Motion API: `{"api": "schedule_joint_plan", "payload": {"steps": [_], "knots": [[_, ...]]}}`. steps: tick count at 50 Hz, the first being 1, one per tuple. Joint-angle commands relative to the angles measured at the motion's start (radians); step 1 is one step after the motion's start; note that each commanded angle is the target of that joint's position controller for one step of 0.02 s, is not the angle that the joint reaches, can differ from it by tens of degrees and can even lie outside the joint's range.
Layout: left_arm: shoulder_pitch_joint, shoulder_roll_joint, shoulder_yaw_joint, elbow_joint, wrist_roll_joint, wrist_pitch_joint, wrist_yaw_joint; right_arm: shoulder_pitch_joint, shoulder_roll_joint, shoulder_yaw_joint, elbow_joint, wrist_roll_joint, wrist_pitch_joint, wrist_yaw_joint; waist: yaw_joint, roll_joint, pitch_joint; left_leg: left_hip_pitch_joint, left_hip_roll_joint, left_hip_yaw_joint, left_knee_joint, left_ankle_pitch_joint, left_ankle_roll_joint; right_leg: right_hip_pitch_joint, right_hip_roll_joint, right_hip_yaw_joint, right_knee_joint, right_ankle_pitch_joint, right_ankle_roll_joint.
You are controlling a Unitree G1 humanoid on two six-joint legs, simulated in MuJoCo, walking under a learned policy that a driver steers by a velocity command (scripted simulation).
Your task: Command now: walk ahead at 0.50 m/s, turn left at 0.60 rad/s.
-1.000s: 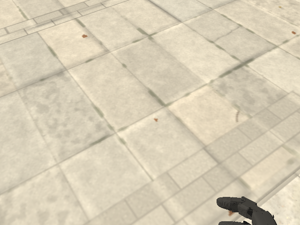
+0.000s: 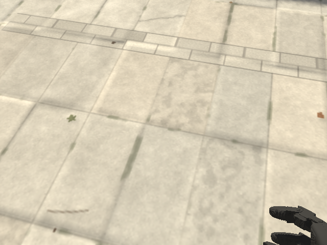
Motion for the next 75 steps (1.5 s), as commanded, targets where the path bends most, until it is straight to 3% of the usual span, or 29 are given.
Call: {"api": "schedule_joint_plan", "payload": {"steps": [1, 4, 5, 6, 7, 9, 11, 18, 23, 26, 27, 28, 29, 30, 32, 35, 39, 44, 47, 49, 50, 51, 53, 56, 69, 72, 73, 74, 75], "knots": [[-0.017, 0.201, 0.044, -0.048, -0.010, 0.009, 0.011, -0.097, -0.074, -0.025, -0.115, -0.004, -0.012, 0.012, -0.055, -0.136, -0.002, 0.086, -0.081, 0.101, -0.079, -0.115, 0.045, 0.046, -0.279, 0.065, 0.074, 0.952, -0.115], [-0.043, 0.212, 0.046, -0.081, -0.006, 0.020, 0.032, 0.303, -0.217, -0.102, -0.031, -0.015, 0.000, -0.008, -0.264, -0.130, -0.198, 0.694, -0.122, 0.029, -0.201, -0.043, 0.157, -0.209, -0.223, 0.005, 0.609, 1.015, -0.044], [0.035, 0.074, 0.001, -0.144, 0.044, -0.006, 0.017, 0.360, -0.341, -0.122, -0.024, -0.016, -0.001, -0.024, -0.189, 0.148, -0.312, 1.121, 0.169, -0.455, -0.177, 0.060, 0.314, -0.677, -0.065, 0.029, 0.989, 0.055, 0.009], [-0.014, 0.125, -0.003, -0.172, 0.021, -0.048, -0.002, 0.415, -0.291, -0.108, -0.042, -0.018, -0.009, -0.026, -0.235, 0.169, -0.510, 1.234, 0.285, -0.850, -0.360, -0.062, 0.442, -0.842, 0.019, 0.250, 1.198, -0.196, 0.019], [-0.124, 0.171, 0.016, -0.202, -0.019, -0.066, -0.010, 0.390, -0.231, -0.093, -0.025, -0.032, -0.012, -0.028, -0.253, 0.097, -0.393, 1.159, 0.224, -0.695, -0.381, -0.049, 0.370, -0.928, -0.045, 0.298, 1.206, -0.090, 0.008], [-0.170, 0.141, 0.007, -0.216, 0.003, -0.064, 0.002, 0.250, -0.174, -0.077, -0.040, -0.017, -0.014, -0.032, -0.157, -0.053, -0.185, 0.815, 0.140, -0.462, -0.401, 0.097, 0.296, -0.861, -0.115, 0.270, 1.047, 0.025, 0.018], [-0.146, 0.143, 0.018, -0.215, 0.021, -0.034, 0.003, 0.176, -0.145, -0.064, -0.043, -0.028, -0.016, -0.034, -0.083, -0.038, -0.110, 0.585, 0.090, -0.381, -0.463, 0.137, 0.282, -0.732, -0.143, 0.269, 0.951, 0.037, 0.036], [-0.351, 0.060, -0.016, -0.251, 0.025, -0.010, -0.002, 0.233, -0.194, -0.080, 0.028, -0.011, -0.012, -0.064, -0.138, 0.025, -0.046, 0.347, -0.028, -0.222, -0.458, 0.050, 0.211, -0.576, -0.066, 0.210, 0.467, 0.373, 0.073], [-0.398, 0.125, 0.012, -0.269, -0.001, -0.026, -0.021, 0.316, -0.189, -0.078, 0.064, -0.005, -0.014, -0.060, -0.161, 0.080, -0.064, 0.469, 0.043, -0.348, -0.361, -0.131, 0.171, -0.484, -0.042, 0.241, 0.296, 0.364, 0.032], [-0.234, 0.159, 0.040, -0.234, 0.014, -0.032, -0.020, 0.312, -0.133, -0.062, 0.059, -0.020, -0.016, -0.055, -0.083, 0.096, -0.115, 0.494, -0.012, -0.300, -0.161, 0.029, 0.108, -0.280, -0.049, 0.209, 0.245, 0.283, -0.053], [-0.102, 0.224, 0.054, -0.225, 0.029, -0.036, -0.018, 0.353, -0.076, -0.041, 0.042, -0.033, -0.022, -0.055, -0.054, -0.052, -0.239, 0.376, -0.080, -0.217, 0.138, -0.101, 0.060, -0.050, -0.220, 0.407, 0.247, 0.318, -0.137], [-0.016, 0.304, 0.079, -0.178, 0.025, -0.024, -0.027, 0.492, -0.057, -0.033, 0.048, -0.005, -0.036, -0.056, -0.093, -0.428, -0.316, 0.042, -0.202, -0.095, 0.467, -0.476, -0.021, 0.206, -0.398, 0.913, 0.072, 0.077, -0.333], [-0.016, 0.213, 0.059, -0.189, -0.008, -0.019, -0.032, 0.438, -0.147, -0.049, 0.055, -0.001, -0.041, -0.058, -0.061, -0.313, -0.248, -0.100, -0.140, -0.142, 0.580, -0.499, -0.023, 0.193, -0.400, 1.050, -0.010, -0.180, -0.329], [-0.068, 0.160, 0.044, -0.203, -0.010, -0.012, -0.028, 0.289, -0.184, -0.058, 0.025, -0.004, -0.043, -0.058, -0.036, -0.196, -0.125, -0.136, -0.093, -0.124, 0.596, -0.402, -0.013, 0.082, -0.356, 0.909, -0.009, -0.160, -0.286], [-0.126, 0.136, 0.032, -0.215, 0.005, -0.001, -0.029, 0.176, -0.143, -0.050, -0.013, -0.045, -0.052, -0.065, -0.064, -0.089, -0.035, -0.082, -0.045, -0.096, 0.493, -0.298, -0.009, -0.108, -0.269, 0.719, -0.011, 0.096, -0.263], [-0.126, 0.100, 0.021, -0.199, 0.001, 0.001, -0.020, 0.192, -0.099, -0.043, -0.006, -0.052, -0.057, -0.062, -0.108, -0.150, -0.056, 0.036, -0.032, -0.063, 0.312, -0.272, -0.034, -0.185, -0.186, 0.574, -0.035, 0.318, -0.250], [-0.085, 0.156, 0.041, -0.169, -0.016, 0.015, 0.002, 0.077, -0.047, -0.018, -0.017, -0.044, -0.062, -0.054, -0.083, -0.145, -0.056, 0.154, -0.075, -0.025, 0.013, -0.156, -0.074, -0.265, -0.152, 0.481, -0.029, 0.406, -0.242], [-0.011, 0.168, 0.048, -0.146, -0.027, 0.038, 0.011, -0.046, -0.081, -0.029, -0.033, -0.021, -0.077, -0.037, -0.046, -0.157, -0.046, 0.277, -0.123, -0.048, -0.200, -0.029, -0.076, -0.264, -0.161, 0.549, 0.018, 0.301, -0.217], [-0.033, 0.158, 0.051, -0.155, -0.030, 0.046, 0.014, 0.015, -0.111, -0.052, -0.018, -0.020, -0.087, -0.040, -0.104, -0.163, -0.063, 0.454, -0.123, -0.048, -0.313, -0.038, -0.038, -0.283, -0.137, 0.595, 0.101, 0.240, -0.172], [-0.078, 0.075, 0.027, -0.192, -0.013, 0.035, 0.010, 0.244, -0.191, -0.084, 0.013, -0.041, -0.087, -0.059, -0.215, -0.066, -0.200, 0.806, 0.079, -0.210, -0.328, -0.102, 0.055, -0.453, -0.044, 0.491, 0.432, 0.168, -0.098], [0.028, 0.019, 0.006, -0.220, -0.023, 0.022, 0.012, 0.331, -0.272, -0.103, 0.037, -0.052, -0.070, -0.062, -0.188, 0.220, -0.301, 1.053, 0.304, -0.567, -0.382, -0.211, 0.210, -0.732, 0.065, 0.345, 0.711, -0.159, -0.047], [0.038, 0.104, 0.022, -0.212, -0.036, 0.021, 0.014, 0.349, -0.218, -0.098, 0.054, -0.035, -0.065, -0.058, -0.195, 0.221, -0.254, 1.027, 0.351, -0.731, -0.431, -0.413, 0.253, -0.883, -0.003, 0.325, 0.888, -0.200, -0.027], [-0.079, 0.145, 0.040, -0.218, -0.022, 0.034, 0.012, 0.273, -0.127, -0.070, 0.045, -0.033, -0.064, -0.057, -0.190, 0.063, -0.081, 0.834, 0.252, -0.487, -0.463, -0.314, 0.189, -0.896, -0.066, 0.315, 0.972, -0.032, -0.014], [-0.120, 0.099, 0.040, -0.237, -0.017, 0.049, -0.003, 0.196, -0.086, -0.056, 0.066, -0.044, -0.064, -0.051, -0.134, 0.078, 0.003, 0.641, 0.165, -0.258, -0.537, -0.089, 0.148, -0.816, -0.114, 0.299, 0.911, 0.070, -0.001], [-0.404, 0.080, 0.020, -0.345, -0.015, 0.057, -0.060, 0.269, -0.240, -0.097, 0.192, -0.005, -0.044, -0.061, -0.174, 0.030, 0.038, 0.723, 0.189, 0.096, -0.508, 0.210, 0.087, -0.683, -0.089, 0.160, 0.406, 0.281, -0.050], [-0.176, 0.162, 0.069, -0.300, 0.004, 0.062, -0.057, 0.246, -0.264, -0.102, 0.186, 0.005, -0.023, -0.075, -0.035, 0.035, -0.088, 0.701, 0.128, 0.184, -0.125, 0.693, 0.021, -0.331, 0.043, 0.069, 0.271, 0.296, -0.120], [-0.032, 0.233, 0.099, -0.272, 0.004, 0.068, -0.038, 0.268, -0.231, -0.089, 0.169, -0.012, -0.028, -0.078, 0.024, -0.037, -0.173, 0.488, 0.078, 0.192, 0.155, 0.470, -0.033, -0.041, -0.009, 0.181, 0.259, 0.508, -0.164], [-0.066, 0.364, 0.108, -0.295, 0.008, 0.065, -0.023, 0.391, -0.091, -0.040, 0.116, -0.074, -0.045, -0.061, -0.104, -0.352, -0.287, 0.041, -0.100, 0.149, 0.562, -0.585, -0.108, 0.332, -0.329, 0.670, 0.295, 0.860, -0.358], [-0.025, 0.306, 0.095, -0.335, 0.009, 0.060, -0.026, 0.362, -0.179, -0.045, 0.132, -0.052, -0.066, -0.050, -0.014, -0.247, -0.529, 0.025, -0.119, -0.080, 0.710, -0.647, -0.103, 0.359, -0.410, 0.906, 0.180, 0.769, -0.448]]}}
